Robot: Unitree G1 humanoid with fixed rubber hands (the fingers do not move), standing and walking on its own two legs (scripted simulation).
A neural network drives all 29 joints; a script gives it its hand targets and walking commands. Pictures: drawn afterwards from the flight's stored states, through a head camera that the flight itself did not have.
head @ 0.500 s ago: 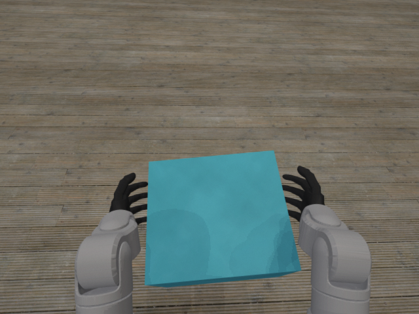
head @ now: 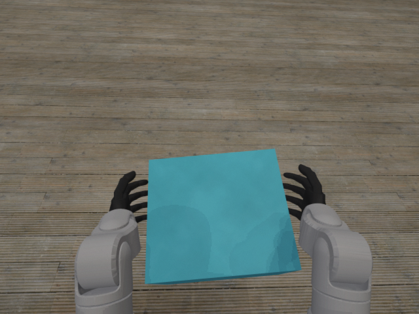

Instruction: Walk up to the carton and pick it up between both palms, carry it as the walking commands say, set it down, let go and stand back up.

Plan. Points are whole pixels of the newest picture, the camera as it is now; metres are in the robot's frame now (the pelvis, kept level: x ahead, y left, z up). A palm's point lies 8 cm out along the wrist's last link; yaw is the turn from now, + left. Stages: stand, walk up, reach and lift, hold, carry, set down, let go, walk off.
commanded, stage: carry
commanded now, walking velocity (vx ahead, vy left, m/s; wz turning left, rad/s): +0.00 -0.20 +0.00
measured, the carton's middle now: (217, 220) +0.29 +0.00 +0.01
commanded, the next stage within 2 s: none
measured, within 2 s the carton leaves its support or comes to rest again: neither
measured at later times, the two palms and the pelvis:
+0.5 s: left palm (202, 239) +0.22 +0.03 +0.10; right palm (403, 238) +0.22 -0.28 +0.11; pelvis -0.04 -0.12 +0.00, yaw -1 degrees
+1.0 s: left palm (284, 262) +0.19 -0.09 +0.10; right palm out of the picture +0.18 -0.40 +0.11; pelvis -0.08 -0.23 +0.01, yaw -2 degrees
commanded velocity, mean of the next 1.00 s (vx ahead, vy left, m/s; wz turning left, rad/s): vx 0.00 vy -0.20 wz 0.00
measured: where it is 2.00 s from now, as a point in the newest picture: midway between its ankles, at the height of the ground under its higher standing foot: outside the picture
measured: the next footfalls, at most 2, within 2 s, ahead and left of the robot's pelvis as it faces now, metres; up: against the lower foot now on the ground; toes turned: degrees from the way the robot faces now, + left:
right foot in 0.18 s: +0.05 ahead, -0.15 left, +0.00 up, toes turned -11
left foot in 0.56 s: -0.03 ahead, +0.02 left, +0.00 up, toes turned +0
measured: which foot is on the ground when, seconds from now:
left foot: down 0.00-0.20, up 0.22-0.54, down 0.56-0.78, up 0.80-1.00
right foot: down 0.00-0.00, up 0.02-0.16, down 0.18-0.58, up 0.60-0.74, down 0.76-1.00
